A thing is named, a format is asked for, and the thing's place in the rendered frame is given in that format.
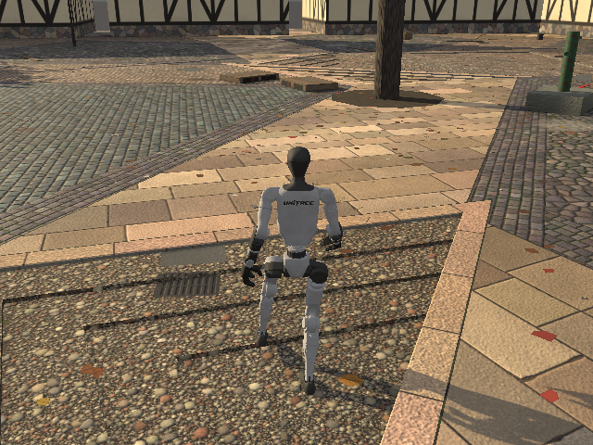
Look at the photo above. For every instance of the left robot forearm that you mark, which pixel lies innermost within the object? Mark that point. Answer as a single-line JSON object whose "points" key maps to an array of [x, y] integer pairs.
{"points": [[253, 249]]}

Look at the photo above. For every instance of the left robot hand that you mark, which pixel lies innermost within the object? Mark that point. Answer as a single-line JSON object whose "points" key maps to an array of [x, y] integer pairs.
{"points": [[245, 273]]}

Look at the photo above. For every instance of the robot left upper arm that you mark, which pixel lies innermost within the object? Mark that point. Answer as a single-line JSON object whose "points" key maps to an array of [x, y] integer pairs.
{"points": [[267, 197]]}

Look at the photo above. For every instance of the robot right upper arm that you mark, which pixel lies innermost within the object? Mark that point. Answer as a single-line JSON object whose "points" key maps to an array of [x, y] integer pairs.
{"points": [[330, 209]]}

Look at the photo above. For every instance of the robot right thigh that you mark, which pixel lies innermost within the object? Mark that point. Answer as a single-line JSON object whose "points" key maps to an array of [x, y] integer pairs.
{"points": [[318, 274]]}

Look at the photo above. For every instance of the right robot shin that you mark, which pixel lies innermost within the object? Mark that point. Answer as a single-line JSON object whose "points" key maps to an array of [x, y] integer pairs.
{"points": [[310, 347]]}

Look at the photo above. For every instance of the right robot forearm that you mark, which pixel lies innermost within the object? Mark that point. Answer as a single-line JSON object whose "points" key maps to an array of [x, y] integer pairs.
{"points": [[336, 239]]}

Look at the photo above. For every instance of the right robot hand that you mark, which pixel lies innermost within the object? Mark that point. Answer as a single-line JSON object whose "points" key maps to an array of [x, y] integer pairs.
{"points": [[326, 241]]}

